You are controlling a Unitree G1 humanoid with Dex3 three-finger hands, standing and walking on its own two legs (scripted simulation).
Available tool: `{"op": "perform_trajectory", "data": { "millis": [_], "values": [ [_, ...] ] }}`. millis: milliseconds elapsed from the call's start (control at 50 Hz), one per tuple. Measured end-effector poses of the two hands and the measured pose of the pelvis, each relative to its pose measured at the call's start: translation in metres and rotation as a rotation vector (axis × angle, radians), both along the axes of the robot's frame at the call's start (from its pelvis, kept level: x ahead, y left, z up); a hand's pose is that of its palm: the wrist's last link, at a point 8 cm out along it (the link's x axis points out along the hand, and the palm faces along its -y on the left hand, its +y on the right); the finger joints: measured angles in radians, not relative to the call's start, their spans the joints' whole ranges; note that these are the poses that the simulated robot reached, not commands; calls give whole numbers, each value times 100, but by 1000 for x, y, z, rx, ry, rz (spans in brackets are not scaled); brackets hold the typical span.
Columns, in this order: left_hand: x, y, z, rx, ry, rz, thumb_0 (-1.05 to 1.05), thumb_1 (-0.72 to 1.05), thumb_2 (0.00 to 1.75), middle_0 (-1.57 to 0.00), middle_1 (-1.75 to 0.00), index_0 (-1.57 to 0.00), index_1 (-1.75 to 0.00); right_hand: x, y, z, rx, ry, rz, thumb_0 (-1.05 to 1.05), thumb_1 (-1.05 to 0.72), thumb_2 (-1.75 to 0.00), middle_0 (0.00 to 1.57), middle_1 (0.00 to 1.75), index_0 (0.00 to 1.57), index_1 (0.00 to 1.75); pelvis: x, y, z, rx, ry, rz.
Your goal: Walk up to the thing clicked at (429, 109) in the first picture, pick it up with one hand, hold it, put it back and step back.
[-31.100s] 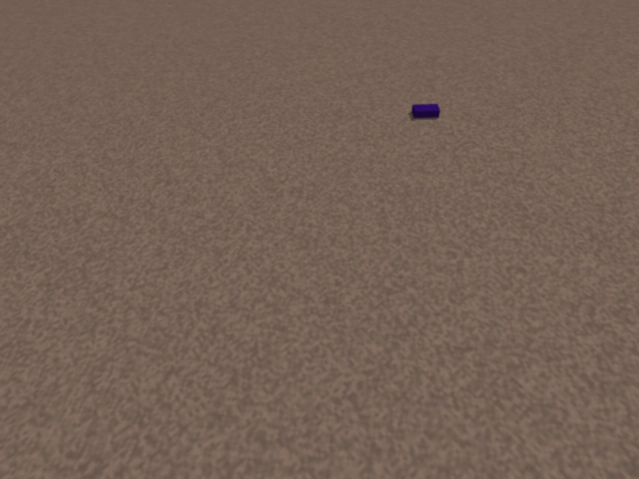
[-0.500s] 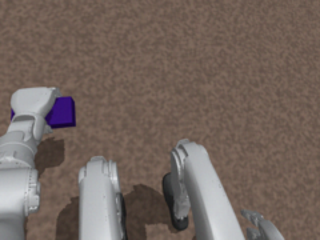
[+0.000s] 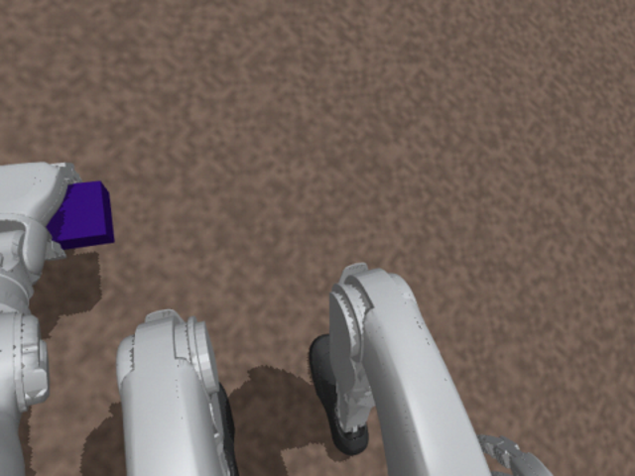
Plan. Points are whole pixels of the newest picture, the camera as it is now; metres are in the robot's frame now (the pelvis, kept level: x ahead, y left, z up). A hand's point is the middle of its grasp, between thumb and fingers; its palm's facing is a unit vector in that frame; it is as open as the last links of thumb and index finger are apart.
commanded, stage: lower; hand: left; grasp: from above
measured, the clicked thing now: (47, 219) +0.47 +0.28 -0.21
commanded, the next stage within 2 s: rest in 0.34 s
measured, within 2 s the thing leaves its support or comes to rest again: neither
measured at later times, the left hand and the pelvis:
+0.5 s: hand (60, 230) +0.46 +0.28 -0.24, palm faces -0.46 -0.03 -0.89, open 10.2 cm; pelvis +0.00 +0.00 -0.03, yaw -2 degrees
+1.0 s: hand (72, 233) +0.47 +0.28 -0.28, palm faces -0.48 -0.05 -0.88, open 10.2 cm; pelvis +0.00 +0.01 -0.05, yaw -5 degrees
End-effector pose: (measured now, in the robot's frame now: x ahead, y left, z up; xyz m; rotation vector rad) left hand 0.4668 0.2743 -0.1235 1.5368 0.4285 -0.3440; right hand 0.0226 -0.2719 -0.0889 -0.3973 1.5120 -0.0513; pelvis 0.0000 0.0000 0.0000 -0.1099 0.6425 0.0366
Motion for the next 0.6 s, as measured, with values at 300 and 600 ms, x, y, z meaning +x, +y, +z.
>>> {"op": "perform_trajectory", "data": {
  "millis": [300,600],
  "values": [
    [-1,6,-36,-23,17,-12,0,-3,47,-73,-46,-75,-44,15,0,-11,-23,-10,53,0,-91,-90,20,30,20,30,1,3,-18,-23,-22,-9],
    [5,5,-65,-25,-14,16,0,-2,46,-73,-46,-75,-44,3,5,-20,-12,1,71,0,-90,-90,20,30,20,30,1,4,-37,-41,-46,-19]
  ]
}}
